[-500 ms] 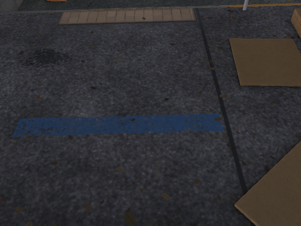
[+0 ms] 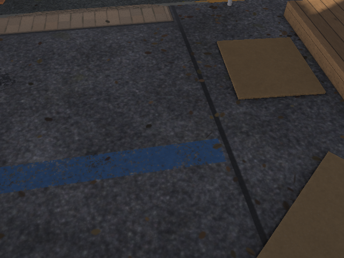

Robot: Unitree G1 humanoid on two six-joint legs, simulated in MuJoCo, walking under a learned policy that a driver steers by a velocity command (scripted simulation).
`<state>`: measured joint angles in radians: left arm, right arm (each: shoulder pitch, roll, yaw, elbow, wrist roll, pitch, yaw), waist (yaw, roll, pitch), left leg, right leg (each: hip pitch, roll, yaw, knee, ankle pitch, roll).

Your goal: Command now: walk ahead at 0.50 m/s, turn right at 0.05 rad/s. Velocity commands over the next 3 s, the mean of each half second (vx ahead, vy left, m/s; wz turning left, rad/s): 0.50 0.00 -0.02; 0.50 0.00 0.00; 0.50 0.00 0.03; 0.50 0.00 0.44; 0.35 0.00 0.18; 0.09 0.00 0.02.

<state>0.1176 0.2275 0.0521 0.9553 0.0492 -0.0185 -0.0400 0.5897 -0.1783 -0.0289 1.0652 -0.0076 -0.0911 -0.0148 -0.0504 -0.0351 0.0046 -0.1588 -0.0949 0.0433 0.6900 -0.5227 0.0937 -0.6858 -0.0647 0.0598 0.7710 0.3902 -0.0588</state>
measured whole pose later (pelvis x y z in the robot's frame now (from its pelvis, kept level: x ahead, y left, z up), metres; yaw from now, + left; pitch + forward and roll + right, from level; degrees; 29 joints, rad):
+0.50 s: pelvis +0.29 -0.05 -0.14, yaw -1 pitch +0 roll -1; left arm 0.48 0.19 0.05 1.09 0.01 -0.09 0.01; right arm 0.19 -0.24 -0.07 0.98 -0.05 -0.03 0.03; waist 0.02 0.04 0.04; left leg -0.70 0.10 -0.06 0.89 0.14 0.04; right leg -0.16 0.08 -0.09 0.57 -0.41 -0.09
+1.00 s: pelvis +0.61 +0.02 -0.27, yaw +0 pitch +0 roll +1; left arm 0.19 0.21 0.05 0.96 0.05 -0.04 -0.02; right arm 0.37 -0.17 -0.05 1.07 -0.03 -0.08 0.00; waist 0.01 -0.04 0.06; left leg -0.19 -0.05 0.08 0.46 -0.28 0.06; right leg -0.68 -0.08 -0.01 1.11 -0.21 -0.04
